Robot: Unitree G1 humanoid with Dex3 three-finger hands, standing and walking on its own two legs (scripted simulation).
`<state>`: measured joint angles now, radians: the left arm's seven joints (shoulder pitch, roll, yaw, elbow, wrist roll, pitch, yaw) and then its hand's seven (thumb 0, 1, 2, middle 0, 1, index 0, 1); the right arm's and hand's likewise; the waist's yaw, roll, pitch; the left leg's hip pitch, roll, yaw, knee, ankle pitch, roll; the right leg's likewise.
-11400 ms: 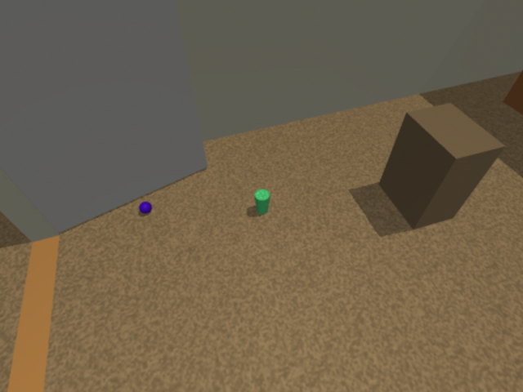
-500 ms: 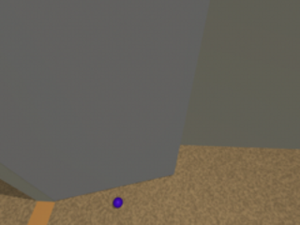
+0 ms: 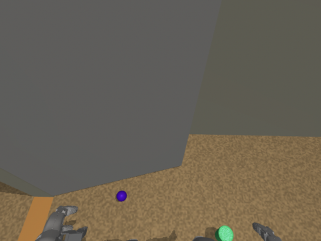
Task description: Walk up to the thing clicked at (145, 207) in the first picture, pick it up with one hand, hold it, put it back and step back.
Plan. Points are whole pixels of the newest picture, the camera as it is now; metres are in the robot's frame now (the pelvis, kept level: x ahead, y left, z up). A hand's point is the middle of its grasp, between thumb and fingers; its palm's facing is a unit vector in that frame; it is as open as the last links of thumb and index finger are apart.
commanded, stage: rise first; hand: left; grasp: from above
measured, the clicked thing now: (121, 196) +0.39 +0.24 -0.73
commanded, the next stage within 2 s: none
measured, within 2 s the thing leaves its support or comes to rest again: neither
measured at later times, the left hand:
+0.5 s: hand out of the picture +0.13 +0.28 -0.25, palm faces -0.24 -0.82 -0.52, open 14.0 cm
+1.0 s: hand (94, 216) +0.24 +0.30 -0.46, palm faces -0.45 -0.35 -0.82, open 13.6 cm
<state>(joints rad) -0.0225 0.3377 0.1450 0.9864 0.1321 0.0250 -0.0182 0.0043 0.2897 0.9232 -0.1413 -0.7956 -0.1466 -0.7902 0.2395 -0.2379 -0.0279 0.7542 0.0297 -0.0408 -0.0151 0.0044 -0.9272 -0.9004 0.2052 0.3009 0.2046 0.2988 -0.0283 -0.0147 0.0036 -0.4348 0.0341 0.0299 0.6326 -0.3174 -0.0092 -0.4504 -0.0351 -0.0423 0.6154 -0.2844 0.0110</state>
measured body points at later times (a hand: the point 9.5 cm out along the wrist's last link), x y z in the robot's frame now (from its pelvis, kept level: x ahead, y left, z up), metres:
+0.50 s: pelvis -0.02 +0.01 -0.10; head +0.09 +0.03 +0.33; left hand +0.14 +0.32 -0.22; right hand +0.17 -0.24 -0.19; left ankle +0.00 +0.12 -0.73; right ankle +0.01 -0.13 -0.73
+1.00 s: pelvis -0.08 +0.00 -0.31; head +0.13 +0.02 +0.09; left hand +0.26 +0.32 -0.41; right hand +0.07 -0.27 -0.45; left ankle +0.00 +0.12 -0.73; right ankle +0.01 -0.13 -0.73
